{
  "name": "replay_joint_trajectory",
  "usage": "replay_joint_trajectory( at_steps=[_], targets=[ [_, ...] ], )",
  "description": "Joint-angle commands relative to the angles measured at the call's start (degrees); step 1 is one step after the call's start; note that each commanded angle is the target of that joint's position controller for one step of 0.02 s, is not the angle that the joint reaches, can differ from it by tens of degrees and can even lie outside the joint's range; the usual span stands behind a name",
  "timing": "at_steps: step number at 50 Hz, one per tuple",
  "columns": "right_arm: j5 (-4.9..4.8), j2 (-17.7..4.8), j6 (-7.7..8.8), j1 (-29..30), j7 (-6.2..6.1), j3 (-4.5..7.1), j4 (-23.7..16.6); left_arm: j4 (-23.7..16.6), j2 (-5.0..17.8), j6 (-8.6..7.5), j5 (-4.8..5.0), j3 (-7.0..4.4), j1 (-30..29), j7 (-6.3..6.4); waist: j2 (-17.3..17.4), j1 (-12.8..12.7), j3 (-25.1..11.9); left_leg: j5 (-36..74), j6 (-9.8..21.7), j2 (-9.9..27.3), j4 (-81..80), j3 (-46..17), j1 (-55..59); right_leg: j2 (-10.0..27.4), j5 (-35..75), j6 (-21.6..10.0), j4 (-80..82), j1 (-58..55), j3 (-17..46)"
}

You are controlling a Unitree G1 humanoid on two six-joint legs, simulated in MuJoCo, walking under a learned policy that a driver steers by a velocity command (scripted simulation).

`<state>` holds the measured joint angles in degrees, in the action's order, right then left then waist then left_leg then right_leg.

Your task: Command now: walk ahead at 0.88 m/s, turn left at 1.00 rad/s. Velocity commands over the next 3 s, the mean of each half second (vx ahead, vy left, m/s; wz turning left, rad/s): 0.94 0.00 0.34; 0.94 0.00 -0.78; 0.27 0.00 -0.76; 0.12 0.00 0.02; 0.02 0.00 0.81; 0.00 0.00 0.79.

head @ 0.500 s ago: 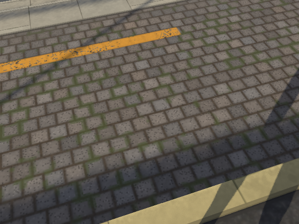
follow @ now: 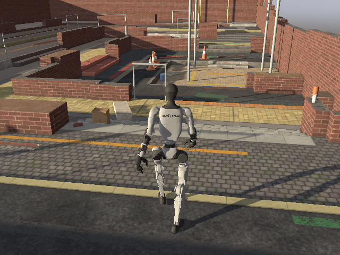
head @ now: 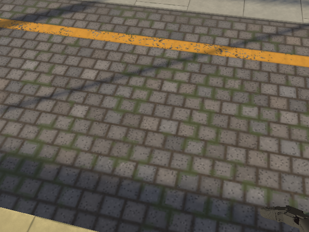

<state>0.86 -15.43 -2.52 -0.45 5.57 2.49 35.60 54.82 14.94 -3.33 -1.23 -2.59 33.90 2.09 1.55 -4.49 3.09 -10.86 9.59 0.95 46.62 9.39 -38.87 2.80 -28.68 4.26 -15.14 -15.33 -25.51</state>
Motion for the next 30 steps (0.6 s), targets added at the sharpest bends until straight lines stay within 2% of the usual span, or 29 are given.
replay_joint_trajectory(
  at_steps=[1, 2, 3, 4, 5, 6, 7, 8, 9, 10, 11, 12, 13, 14, 15, 16, 17, 19, 21, 22, 23, 24, 25, 26, 27, 28, 29, 30],
  targets=[
    [-0.88, -6.3, 1.48, -12.8, -1.44, 2.64, 0.6, -5.0, 14.0, 0.84, -0.15, -2.98, -7.1, 0.82, -9.5, 13.4, -4.7, -8.9, 4.5, -7.9, -3.4, 3.3, 22.0, 16.0, 88.4, -7.7, -22.6, 9.1, 4.9],
    [-0.4, -9.2, 2.11, -25.2, -2.72, 4.4, 4.7, -5.8, 14.3, 1.35, -0.33, -3.02, -8.5, 0.34, -7.5, 18.4, -11.2, -10.8, 6.6, -9.2, -7.7, -1.7, 40.4, 16.4, 79.8, -7.5, -41.1, 19.6, 6.3],
    [-0.5, -12.9, 1.82, -23.9, -4.35, 5.8, 6.0, -7.4, 7.9, 1.32, -0.44, -1.65, -6.4, -0.95, 2.7, 13.8, -12.7, -23.3, 9.5, 0.8, -12.9, -19.3, 55.6, 8.8, 28.9, -5.3, -59.6, 41.1, 7.9],
    [-0.86, -17.3, 0.9, -19.5, -4.45, 6.75, 3.5, -13.8, 7.5, 0.07, -0.48, -1.69, -12.9, -1.62, 6.3, 11.7, -14.0, -27.6, 16.1, 10.5, -22.9, -49.7, 61.7, -3.5, 0.6, -2.2, -75.5, 60.4, 16.3],
    [0.04, -16.4, 0.76, -20.9, -4.55, 6.36, 3.3, -17.6, 9.8, -1.3, -0.35, -1.99, -21.1, -1.52, -3.4, 12.9, -11.5, -15.1, 14.2, 13.1, -27.7, -51.3, 58.1, -0.8, 7.0, -1.9, -73.6, 65.2, 26.5],
    [-0.08, -15.7, 1.28, -20.8, -5.11, 6.13, 5.0, -17.5, 8.7, -2.46, 0.43, -1.33, -19.0, -1.62, -4.2, 10.0, -8.0, -10.0, 12.9, 13.7, -30.6, -46.6, 50.2, 2.3, 10.5, -2.7, -67.3, 61.3, 27.8],
    [0.51, -13.3, 2.14, -18.6, -5.55, 5.4, 5.6, -15.5, 8.6, -2.53, 0.46, -1.2, -15.3, -1.39, -6.7, 6.2, -3.8, -6.5, 11.1, 11.9, -31.9, -40.9, 41.0, 5.2, 11.7, -3.1, -60.1, 55.8, 27.9],
    [0.58, -11.3, 3.08, -15.8, -5.86, 4.47, 5.7, -14.2, 8.4, -1.65, -0.71, -1.07, -13.1, -1.38, -6.1, 3.3, -1.9, -5.4, 10.1, 9.1, -32.1, -36.1, 34.3, 6.3, 9.7, -2.8, -56.0, 51.2, 28.3],
    [0.3, -9.2, 4.18, -14.4, -5.69, 3.47, 5.6, -13.1, 8.0, -0.31, -1.83, -0.92, -11.0, -1.43, -4.7, 1.7, -1.5, -4.1, 9.5, 7.0, -32.4, -33.0, 29.2, 6.9, 7.9, -2.4, -52.2, 46.8, 28.5],
    [-0.52, -7.8, 5.14, -14.5, -5.37, 2.82, 6.4, -12.3, 8.0, 0.83, -2.21, -0.99, -10.7, -1.43, -4.6, 0.9, -0.5, -4.1, 9.4, 5.0, -33.5, -30.6, 25.2, 7.2, 7.1, -2.1, -47.5, 43.9, 28.6],
    [-0.67, -8.4, 5.7, -16.0, -5.21, 2.74, 7.5, -13.0, 7.4, 1.47, -2.18, -0.72, -13.1, -1.87, -2.4, 1.4, 1.2, -4.5, 9.2, 3.9, -35.5, -29.4, 22.4, 6.7, 6.9, -2.0, -43.8, 43.4, 26.9],
    [-0.78, -8.9, 6.17, -17.6, -5.09, 3.04, 8.5, -14.2, 6.3, 1.98, -2.48, -0.34, -17.2, -2.47, -1.9, 3.2, 2.9, 0.7, 8.7, 3.3, -36.6, -27.5, 21.9, 6.6, 11.7, -1.6, -41.1, 44.7, 25.4],
    [-0.6, -9.3, 6.36, -18.8, -4.76, 3.11, 9.2, -14.7, 4.6, 2.03, -2.32, 0.35, -19.3, -2.88, -0.8, 4.1, 2.9, 4.2, 7.5, 2.2, -36.7, -24.4, 22.2, 6.4, 17.4, -2.0, -37.7, 45.1, 24.4],
    [0.39, -10.4, 6.83, -21.8, -4.57, 3.6, 10.4, -13.5, 4.7, 2.03, -1.33, 0.09, -18.5, -3.41, 1.1, 5.7, 2.2, 10.5, 6.8, 3.4, -34.8, -23.4, 27.1, 6.9, 25.7, -3.7, -40.8, 49.1, 24.9],
    [-0.16, -9.2, 7.72, -25.6, -4.9, 3.32, 12.6, -15.4, 7.1, 1.29, 0.25, -1.25, -24.2, -3.42, -0.8, 6.9, 3.8, 10.3, 4.4, 3.1, -34.0, -23.3, 32.9, 7.9, 30.0, -4.8, -35.6, 58.3, 28.5],
    [-0.76, -8.4, 8.47, -24.0, -4.89, 2.75, 12.7, -16.3, 6.7, 0.56, 1.09, -1.18, -26.6, -3.95, -2.4, 6.5, 5.3, 7.2, 3.0, 0.5, -35.0, -19.6, 28.5, 5.8, 37.0, -5.3, -25.7, 55.2, 26.4],
    [-1.07, -7.5, 8.9, -22.4, -5.1, 2.45, 12.9, -15.7, 4.9, 0.12, 0.19, -0.8, -27.5, -4.84, 0.3, 6.8, 3.6, 2.8, 1.6, -0.7, -32.9, -16.9, 26.2, 4.6, 48.3, -6.2, -21.5, 49.5, 25.6],
    [-0.89, -7.2, 9.87, -24.4, -6.05, 1.82, 13.8, -14.1, 3.9, -0.07, 1.01, -0.95, -27.9, -6.19, 1.3, 7.9, 1.7, 1.6, 0.3, 1.2, -31.5, -15.1, 25.6, 1.4, 57.2, -8.1, -21.2, 45.3, 25.9],
    [0.35, -7.8, 10.09, -27.6, -7.01, 1.36, 14.9, -14.7, 4.9, 0.07, 1.03, -1.38, -32.1, -6.58, 0.2, 9.6, 4.0, 5.0, -1.3, 3.0, -28.0, -14.1, 29.7, -2.0, 55.8, -9.5, -22.2, 50.1, 26.7],
    [0.9, -7.6, 10.18, -29.7, -7.36, 1.05, 15.8, -15.1, 4.9, -0.28, 0.31, -1.28, -34.0, -6.86, -1.5, 10.2, 5.4, 8.4, -2.4, 2.9, -25.6, -12.3, 32.4, -3.1, 55.6, -10.5, -20.1, 52.0, 25.8],
    [1.37, -7.2, 10.29, -31.6, -7.67, 0.65, 16.7, -15.5, 4.5, -0.54, -0.14, -1.17, -35.3, -7.01, -0.9, 10.9, 6.1, 11.7, -3.2, 3.7, -23.4, -11.3, 35.1, -3.6, 56.4, -11.4, -19.3, 53.0, 24.7],
    [1.58, -7.6, 10.17, -32.7, -8.24, 0.47, 17.9, -15.9, 4.4, -0.97, -0.31, -0.99, -37.0, -6.82, -1.1, 11.1, 6.7, 15.5, -3.6, 3.9, -21.6, -9.6, 38.8, -3.3, 56.0, -12.1, -18.3, 55.1, 23.4],
    [1.84, -7.1, 9.95, -33.0, -8.74, 0.08, 18.8, -15.6, 3.9, -0.84, -0.45, -0.63, -36.8, -6.62, 0.0, 10.9, 7.0, 20.6, -4.4, 4.3, -18.7, -8.1, 41.8, -3.6, 55.4, -12.7, -16.8, 55.3, 22.4],
    [1.8, -7.1, 9.93, -32.9, -9.08, -0.21, 19.0, -14.7, 4.0, -0.78, -0.72, -0.47, -35.3, -6.3, -0.6, 10.2, 6.8, 28.3, -5.7, 3.9, -15.7, -6.1, 43.5, -4.6, 53.9, -13.0, -13.9, 53.2, 20.0],
    [1.39, -7.2, 9.82, -31.5, -9.44, -0.44, 19.2, -12.8, 4.4, -0.44, -1.33, -0.36, -31.1, -5.96, 0.3, 8.1, 5.0, 36.8, -7.0, 3.6, -9.4, -4.3, 42.6, -5.9, 55.0, -13.2, -12.2, 45.9, 17.5],
    [1.13, -7.7, 9.43, -30.1, -9.79, -0.74, 19.2, -9.9, 5.2, -0.02, -1.92, -0.61, -23.0, -5.56, 1.0, 4.0, 1.2, 45.2, -7.4, 4.0, 1.1, -3.7, 42.2, -6.5, 55.9, -13.7, -11.9, 36.9, 16.3],
    [1.44, -6.7, 8.75, -27.4, -10.18, -1.16, 19.0, -5.8, 6.6, 0.25, -2.0, -1.3, -11.6, -5.2, 1.7, -1.1, -2.9, 48.5, -6.9, 4.7, 14.2, -4.2, 40.6, -4.7, 56.8, -14.8, -10.3, 27.5, 17.5],
    [1.11, -8.4, 8.29, -19.9, -10.21, -0.27, 17.9, -0.7, 8.6, 0.81, -0.81, -3.04, 4.2, -4.93, -2.5, -10.8, -8.4, 44.8, -7.8, 2.0, 37.3, -3.3, 35.3, -1.6, 59.9, -17.5, -6.0, 13.2, 22.7]
  ],
)
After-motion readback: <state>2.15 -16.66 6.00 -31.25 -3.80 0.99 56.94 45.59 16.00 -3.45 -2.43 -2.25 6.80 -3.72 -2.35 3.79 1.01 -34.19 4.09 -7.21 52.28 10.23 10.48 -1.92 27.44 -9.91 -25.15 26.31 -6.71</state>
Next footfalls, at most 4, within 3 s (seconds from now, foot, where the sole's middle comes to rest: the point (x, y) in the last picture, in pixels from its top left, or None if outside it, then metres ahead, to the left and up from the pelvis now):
0.04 left None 0.20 0.06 -0.74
0.62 right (171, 194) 0.67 0.04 -0.91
0.94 left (143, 126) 1.07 0.22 -0.91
1.32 right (200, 112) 1.20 -0.12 -0.91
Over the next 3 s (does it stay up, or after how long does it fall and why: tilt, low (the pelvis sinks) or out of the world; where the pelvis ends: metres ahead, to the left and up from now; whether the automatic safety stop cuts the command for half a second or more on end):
stays up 1.24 0.02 -0.14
